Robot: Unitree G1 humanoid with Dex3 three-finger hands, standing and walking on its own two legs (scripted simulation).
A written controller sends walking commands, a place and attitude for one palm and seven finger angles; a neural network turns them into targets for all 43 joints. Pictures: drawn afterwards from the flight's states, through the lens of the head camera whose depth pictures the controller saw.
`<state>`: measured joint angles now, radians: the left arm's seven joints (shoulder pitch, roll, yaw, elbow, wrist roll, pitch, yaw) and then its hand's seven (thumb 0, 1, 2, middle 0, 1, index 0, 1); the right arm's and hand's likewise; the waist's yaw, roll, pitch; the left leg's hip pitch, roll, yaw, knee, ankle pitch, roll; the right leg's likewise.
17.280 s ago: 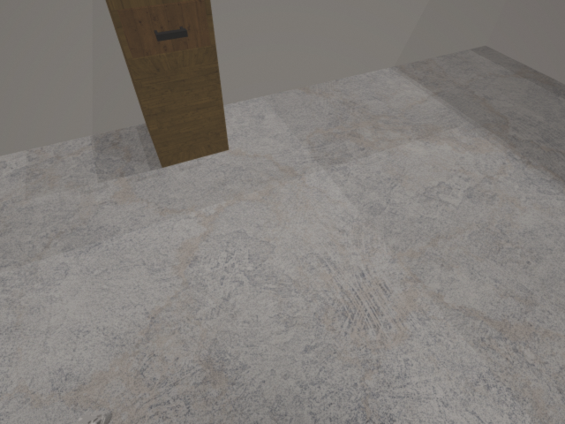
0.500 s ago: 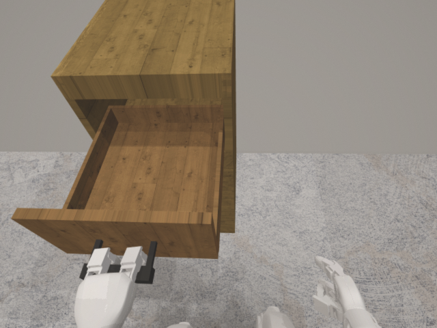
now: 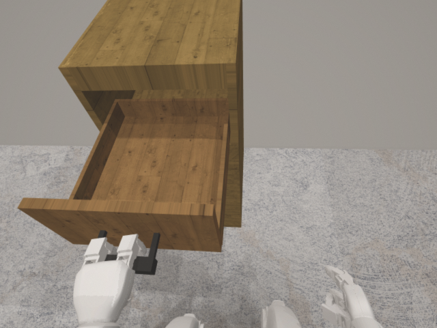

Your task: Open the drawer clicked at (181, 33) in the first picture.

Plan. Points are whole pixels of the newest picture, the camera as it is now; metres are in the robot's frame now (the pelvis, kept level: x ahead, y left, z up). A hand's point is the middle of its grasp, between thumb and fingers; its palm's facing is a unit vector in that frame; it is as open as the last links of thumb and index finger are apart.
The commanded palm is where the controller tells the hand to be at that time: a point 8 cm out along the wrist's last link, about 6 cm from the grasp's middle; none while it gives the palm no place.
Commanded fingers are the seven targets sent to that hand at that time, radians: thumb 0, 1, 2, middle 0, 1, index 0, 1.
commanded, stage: open the thumb to release the handle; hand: left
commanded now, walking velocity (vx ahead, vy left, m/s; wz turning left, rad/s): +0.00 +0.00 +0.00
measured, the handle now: (124, 250) +0.25 +0.20 +0.00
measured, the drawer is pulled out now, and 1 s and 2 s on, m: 0.30 0.30 0.30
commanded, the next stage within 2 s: lift the hand off the handle in 0.26 s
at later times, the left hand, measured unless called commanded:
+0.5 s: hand (121, 287) +0.19 +0.20 -0.02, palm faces +0.03 -0.09 -0.99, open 13.7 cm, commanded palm +0.17 +0.20 +0.03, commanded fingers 0.00 -0.50 0.30 -0.30 -1.20 -0.30 -1.20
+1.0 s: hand (117, 277) +0.21 +0.20 +0.00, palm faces +0.03 -0.11 -0.99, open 13.7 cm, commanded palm +0.18 +0.20 +0.06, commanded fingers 0.00 -0.50 0.30 -0.30 -1.20 -0.30 -1.20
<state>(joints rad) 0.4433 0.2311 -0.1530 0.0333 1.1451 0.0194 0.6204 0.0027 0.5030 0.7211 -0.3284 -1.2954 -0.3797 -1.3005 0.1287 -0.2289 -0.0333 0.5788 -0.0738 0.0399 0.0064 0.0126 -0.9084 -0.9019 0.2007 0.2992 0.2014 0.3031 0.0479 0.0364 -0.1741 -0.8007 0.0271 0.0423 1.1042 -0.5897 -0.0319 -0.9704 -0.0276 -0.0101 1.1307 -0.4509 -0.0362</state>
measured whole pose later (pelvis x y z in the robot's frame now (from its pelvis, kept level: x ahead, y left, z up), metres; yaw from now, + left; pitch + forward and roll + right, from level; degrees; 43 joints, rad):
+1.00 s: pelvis -0.01 +0.01 +0.02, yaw +0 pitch +12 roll +2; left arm 0.33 0.23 -0.21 0.10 1.12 0.08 0.58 0.00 -0.49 0.30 -0.32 -1.20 -0.34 -1.21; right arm 0.12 -0.22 -0.02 0.60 -0.06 0.05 -0.02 0.01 -0.91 -0.90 0.20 0.30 0.20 0.30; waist 0.05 0.04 -0.14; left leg -0.67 0.02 0.04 0.97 -0.52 -0.02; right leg -0.82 -0.03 -0.02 0.98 -0.38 -0.02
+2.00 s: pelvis +0.01 +0.01 +0.06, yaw -1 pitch +6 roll +1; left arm 0.39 0.28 -0.23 -0.11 1.09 0.08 0.42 0.00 -0.49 0.30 -0.31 -1.20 -0.39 -1.24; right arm 0.11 -0.22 -0.02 0.59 -0.05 0.07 0.02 0.01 -0.91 -0.90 0.20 0.30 0.20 0.30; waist 0.09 0.06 -0.07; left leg -0.40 0.02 0.04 0.75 -0.45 -0.02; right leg -0.56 -0.02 -0.01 0.78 -0.32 -0.02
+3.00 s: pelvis +0.01 +0.01 +0.08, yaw -1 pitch +0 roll +1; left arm 0.35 0.32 -0.23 -0.31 1.04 0.14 0.21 0.00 -0.49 0.30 -0.31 -1.20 -0.32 -1.20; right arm 0.07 -0.22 0.01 0.61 -0.02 0.09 0.04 0.01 -0.91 -0.90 0.20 0.30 0.20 0.30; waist 0.13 0.09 -0.02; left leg -0.17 0.02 0.05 0.52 -0.34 -0.01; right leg -0.33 -0.01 -0.01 0.56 -0.23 -0.01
